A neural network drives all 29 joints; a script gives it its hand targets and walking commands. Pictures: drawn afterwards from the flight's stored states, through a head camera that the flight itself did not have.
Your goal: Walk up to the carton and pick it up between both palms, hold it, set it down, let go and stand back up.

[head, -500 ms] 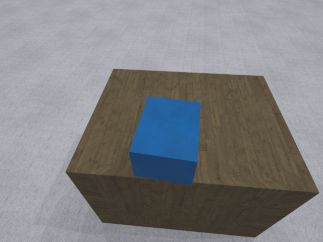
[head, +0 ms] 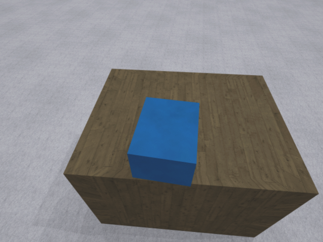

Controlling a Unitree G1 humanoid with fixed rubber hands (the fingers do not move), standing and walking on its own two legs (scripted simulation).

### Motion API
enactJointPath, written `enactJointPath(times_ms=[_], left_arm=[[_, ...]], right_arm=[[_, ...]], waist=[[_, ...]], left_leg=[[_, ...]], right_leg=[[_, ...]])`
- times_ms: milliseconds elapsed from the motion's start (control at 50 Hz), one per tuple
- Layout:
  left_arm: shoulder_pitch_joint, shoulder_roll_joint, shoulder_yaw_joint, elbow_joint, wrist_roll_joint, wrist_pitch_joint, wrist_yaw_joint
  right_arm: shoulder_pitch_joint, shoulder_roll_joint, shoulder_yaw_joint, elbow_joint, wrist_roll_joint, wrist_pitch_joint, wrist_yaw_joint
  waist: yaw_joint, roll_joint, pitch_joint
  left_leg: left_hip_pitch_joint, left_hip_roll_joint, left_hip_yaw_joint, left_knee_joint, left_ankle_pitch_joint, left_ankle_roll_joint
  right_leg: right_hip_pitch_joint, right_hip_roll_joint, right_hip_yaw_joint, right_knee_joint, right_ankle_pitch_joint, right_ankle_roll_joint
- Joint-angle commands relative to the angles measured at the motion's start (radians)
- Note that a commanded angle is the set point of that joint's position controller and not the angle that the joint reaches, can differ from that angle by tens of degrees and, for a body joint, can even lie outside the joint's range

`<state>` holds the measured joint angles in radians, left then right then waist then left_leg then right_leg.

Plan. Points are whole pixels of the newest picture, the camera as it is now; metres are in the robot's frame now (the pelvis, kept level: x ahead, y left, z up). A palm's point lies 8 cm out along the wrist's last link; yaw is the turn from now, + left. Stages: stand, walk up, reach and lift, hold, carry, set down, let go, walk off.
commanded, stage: stand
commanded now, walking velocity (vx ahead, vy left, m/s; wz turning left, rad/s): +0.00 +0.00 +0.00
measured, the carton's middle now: (166, 138) +0.48 +0.00 -0.09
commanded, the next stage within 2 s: none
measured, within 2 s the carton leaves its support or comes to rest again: neither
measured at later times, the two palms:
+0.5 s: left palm out of the picture +0.09 +0.29 -0.11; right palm out of the picture +0.09 -0.30 -0.12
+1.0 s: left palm out of the picture +0.10 +0.29 -0.11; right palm out of the picture +0.09 -0.31 -0.11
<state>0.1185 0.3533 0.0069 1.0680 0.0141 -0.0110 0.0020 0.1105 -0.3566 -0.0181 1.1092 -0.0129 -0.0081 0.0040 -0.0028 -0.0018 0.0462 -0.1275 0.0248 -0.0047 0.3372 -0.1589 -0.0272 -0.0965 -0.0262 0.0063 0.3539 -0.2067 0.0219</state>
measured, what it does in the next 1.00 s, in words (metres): stands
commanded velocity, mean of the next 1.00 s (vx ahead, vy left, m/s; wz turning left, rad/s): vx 0.00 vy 0.00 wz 0.00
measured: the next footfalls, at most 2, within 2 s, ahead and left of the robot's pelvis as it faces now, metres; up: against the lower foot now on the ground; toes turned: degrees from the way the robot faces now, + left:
none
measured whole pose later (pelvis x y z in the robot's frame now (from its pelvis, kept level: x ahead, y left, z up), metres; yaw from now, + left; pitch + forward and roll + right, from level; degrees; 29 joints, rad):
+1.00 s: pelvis +0.01 -0.01 +0.00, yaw -1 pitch -3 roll +0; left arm 0.10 0.35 0.02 1.08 0.01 -0.01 0.00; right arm 0.09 -0.36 -0.03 1.11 -0.01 -0.01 0.00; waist 0.00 0.00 0.05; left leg -0.09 0.04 0.00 0.31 -0.17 -0.04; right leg -0.08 -0.02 0.01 0.35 -0.22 0.01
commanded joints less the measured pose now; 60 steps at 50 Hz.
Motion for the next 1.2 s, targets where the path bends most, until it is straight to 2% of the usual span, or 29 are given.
enactJointPath(times_ms=[0, 20, 140, 160, 180, 200, 220, 280, 300, 340, 380, 400, 480, 520, 540, 580, 600, 620, 660, 680, 800, 880, 980, 1000, 1020, 1060, 1120, 1160, 1180], left_arm=[[-0.049, 0.212, 0.041, -0.059, -0.004, -0.015, 0.008], [-0.049, 0.207, 0.039, -0.057, -0.005, -0.017, 0.010], [-0.053, 0.202, 0.039, -0.052, 0.003, -0.017, 0.009], [-0.044, 0.205, 0.040, -0.051, -0.004, -0.015, 0.010], [-0.041, 0.208, 0.039, -0.048, -0.002, -0.015, 0.010], [-0.048, 0.210, 0.043, -0.053, -0.006, -0.017, 0.010], [-0.056, 0.202, 0.041, -0.051, 0.000, -0.016, 0.011], [-0.064, 0.208, 0.040, -0.050, 0.001, -0.012, 0.009], [-0.046, 0.206, 0.041, -0.048, -0.002, -0.014, 0.008], [-0.051, 0.205, 0.039, -0.047, -0.002, -0.018, 0.008], [-0.047, 0.199, 0.040, -0.048, -0.002, -0.014, 0.009], [-0.065, 0.202, 0.043, -0.047, 0.003, -0.012, 0.008], [-0.062, 0.207, 0.045, -0.046, 0.000, -0.014, 0.009], [-0.060, 0.214, 0.046, -0.047, -0.002, -0.013, 0.009], [-0.068, 0.203, 0.044, -0.049, 0.002, -0.012, 0.012], [-0.062, 0.209, 0.044, -0.047, 0.001, -0.016, 0.012], [-0.053, 0.206, 0.043, -0.049, -0.002, -0.016, 0.010], [-0.070, 0.193, 0.044, -0.050, 0.000, -0.016, 0.011], [-0.058, 0.196, 0.044, -0.048, -0.007, -0.017, 0.010], [-0.055, 0.210, 0.043, -0.045, -0.005, -0.018, 0.009], [-0.064, 0.194, 0.045, -0.050, 0.000, -0.014, 0.010], [-0.063, 0.211, 0.051, -0.045, -0.004, -0.015, 0.013], [-0.074, 0.208, 0.048, -0.046, 0.001, -0.013, 0.011], [-0.058, 0.204, 0.048, -0.042, -0.001, -0.015, 0.012], [-0.075, 0.209, 0.050, -0.042, -0.001, -0.013, 0.011], [-0.062, 0.212, 0.052, -0.047, -0.004, -0.014, 0.012], [-0.064, 0.203, 0.048, -0.039, -0.001, -0.016, 0.007], [-0.064, 0.202, 0.045, -0.040, -0.002, -0.012, 0.010], [-0.073, 0.209, 0.049, -0.045, -0.005, -0.014, 0.010]], right_arm=[[-0.056, -0.195, -0.036, -0.062, 0.002, -0.016, -0.009], [-0.047, -0.189, -0.034, -0.055, 0.001, -0.019, -0.009], [-0.051, -0.205, -0.038, -0.055, 0.002, -0.018, -0.010], [-0.046, -0.214, -0.040, -0.043, 0.000, -0.016, -0.013], [-0.033, -0.196, -0.037, -0.051, 0.004, -0.014, -0.012], [-0.055, -0.183, -0.032, -0.059, 0.001, -0.017, -0.012], [-0.042, -0.191, -0.037, -0.056, 0.002, -0.017, -0.013], [-0.059, -0.202, -0.041, -0.054, -0.001, -0.014, -0.011], [-0.054, -0.204, -0.038, -0.059, -0.001, -0.016, -0.011], [-0.056, -0.195, -0.037, -0.053, 0.005, -0.016, -0.011], [-0.060, -0.198, -0.038, -0.058, 0.000, -0.016, -0.014], [-0.065, -0.189, -0.034, -0.060, 0.000, -0.020, -0.016], [-0.051, -0.198, -0.040, -0.056, 0.000, -0.018, -0.016], [-0.058, -0.193, -0.041, -0.054, 0.003, -0.013, -0.015], [-0.059, -0.192, -0.039, -0.055, 0.001, -0.013, -0.014], [-0.067, -0.189, -0.038, -0.062, 0.002, -0.017, -0.014], [-0.065, -0.192, -0.037, -0.057, -0.001, -0.017, -0.012], [-0.063, -0.192, -0.041, -0.062, -0.001, -0.018, -0.013], [-0.062, -0.196, -0.040, -0.053, 0.000, -0.020, -0.013], [-0.054, -0.200, -0.041, -0.050, 0.003, -0.017, -0.011], [-0.059, -0.201, -0.047, -0.060, 0.001, -0.016, -0.015], [-0.059, -0.200, -0.044, -0.051, 0.004, -0.012, -0.014], [-0.071, -0.186, -0.040, -0.062, -0.001, -0.013, -0.013], [-0.055, -0.202, -0.045, -0.055, -0.001, -0.014, -0.013], [-0.070, -0.192, -0.042, -0.062, 0.001, -0.015, -0.013], [-0.065, -0.187, -0.039, -0.058, 0.002, -0.015, -0.013], [-0.053, -0.193, -0.040, -0.059, 0.000, -0.017, -0.015], [-0.054, -0.209, -0.047, -0.052, -0.003, -0.013, -0.014], [-0.058, -0.198, -0.046, -0.058, 0.003, -0.013, -0.014]], waist=[[0.004, -0.002, -0.052], [0.008, 0.017, -0.061], [-0.001, -0.021, -0.051], [0.008, 0.022, -0.060], [-0.003, 0.021, -0.066], [0.010, -0.002, -0.044], [0.002, -0.030, -0.047], [-0.006, 0.002, -0.042], [0.006, 0.009, -0.041], [0.003, -0.027, -0.061], [0.011, 0.016, -0.042], [0.007, -0.023, -0.044], [-0.002, 0.010, -0.068], [0.004, -0.024, -0.055], [-0.005, -0.024, -0.070], [-0.002, 0.017, -0.050], [0.007, 0.014, -0.060], [-0.003, -0.013, -0.045], [0.015, -0.015, -0.062], [0.001, 0.004, -0.054], [0.004, 0.010, -0.075], [0.001, -0.016, -0.075], [-0.002, -0.014, -0.048], [-0.001, 0.010, -0.065], [0.001, -0.017, -0.042], [0.004, 0.009, -0.059], [-0.001, -0.012, -0.070], [-0.002, 0.002, -0.078], [0.000, -0.018, -0.060]], left_leg=[[0.019, 0.097, -0.064, -0.049, 0.101, 0.038], [0.010, 0.097, -0.069, -0.059, 0.102, 0.040], [0.049, 0.103, -0.070, -0.065, 0.129, 0.037], [0.036, 0.101, -0.063, -0.051, 0.118, 0.043], [0.049, 0.101, -0.068, -0.056, 0.129, 0.041], [0.035, 0.103, -0.073, -0.055, 0.132, 0.040], [0.033, 0.102, -0.067, -0.053, 0.107, 0.039], [0.042, 0.103, -0.067, -0.066, 0.096, 0.040], [0.039, 0.099, -0.066, -0.062, 0.099, 0.038], [0.050, 0.105, -0.074, -0.060, 0.110, 0.040], [0.030, 0.096, -0.063, -0.061, 0.090, 0.040], [0.038, 0.103, -0.070, -0.065, 0.109, 0.040], [0.061, 0.099, -0.055, -0.055, 0.136, 0.033], [0.059, 0.105, -0.060, -0.055, 0.137, 0.037], [0.063, 0.105, -0.063, -0.059, 0.114, 0.040], [0.055, 0.104, -0.061, -0.060, 0.113, 0.037], [0.052, 0.104, -0.058, -0.053, 0.122, 0.040], [0.049, 0.106, -0.058, -0.065, 0.133, 0.037], [0.060, 0.109, -0.062, -0.058, 0.137, 0.040], [0.069, 0.108, -0.064, -0.065, 0.148, 0.037], [0.067, 0.106, -0.050, -0.049, 0.159, 0.037], [0.075, 0.106, -0.051, -0.050, 0.176, 0.032], [0.063, 0.104, -0.056, -0.063, 0.137, 0.034], [0.076, 0.110, -0.050, -0.063, 0.130, 0.038], [0.063, 0.107, -0.051, -0.058, 0.143, 0.034], [0.060, 0.109, -0.044, -0.056, 0.130, 0.033], [0.075, 0.111, -0.048, -0.051, 0.144, 0.032], [0.079, 0.110, -0.047, -0.058, 0.125, 0.036], [0.070, 0.107, -0.047, -0.061, 0.137, 0.031]], right_leg=[[-0.028, -0.099, 0.078, -0.070, 0.106, -0.045], [-0.018, -0.104, 0.080, -0.062, 0.105, -0.049], [-0.045, -0.098, 0.072, -0.063, 0.119, -0.045], [-0.015, -0.104, 0.084, -0.070, 0.122, -0.043], [-0.024, -0.106, 0.084, -0.066, 0.127, -0.046], [-0.033, -0.101, 0.073, -0.064, 0.125, -0.044], [-0.036, -0.101, 0.081, -0.069, 0.105, -0.048], [-0.054, -0.099, 0.075, -0.073, 0.089, -0.046], [-0.039, -0.101, 0.084, -0.078, 0.081, -0.047], [-0.030, -0.099, 0.086, -0.074, 0.100, -0.042], [-0.029, -0.106, 0.089, -0.072, 0.106, -0.045], [-0.023, -0.105, 0.080, -0.070, 0.114, -0.047], [-0.021, -0.101, 0.079, -0.075, 0.149, -0.041], [-0.031, -0.101, 0.081, -0.076, 0.137, -0.041], [-0.025, -0.103, 0.081, -0.078, 0.141, -0.042], [-0.034, -0.107, 0.090, -0.078, 0.130, -0.047], [-0.015, -0.105, 0.088, -0.074, 0.142, -0.048], [-0.031, -0.109, 0.087, -0.068, 0.171, -0.049], [-0.013, -0.110, 0.092, -0.073, 0.158, -0.044], [-0.023, -0.105, 0.080, -0.068, 0.167, -0.041], [-0.004, -0.105, 0.082, -0.062, 0.188, -0.047], [-0.005, -0.102, 0.078, -0.065, 0.214, -0.044], [-0.020, -0.099, 0.077, -0.071, 0.166, -0.043], [-0.018, -0.110, 0.088, -0.075, 0.153, -0.044], [-0.030, -0.101, 0.085, -0.080, 0.151, -0.045], [-0.011, -0.107, 0.092, -0.079, 0.171, -0.049], [-0.008, -0.107, 0.088, -0.075, 0.180, -0.046], [-0.008, -0.109, 0.091, -0.071, 0.171, -0.049], [-0.027, -0.099, 0.082, -0.082, 0.169, -0.043]])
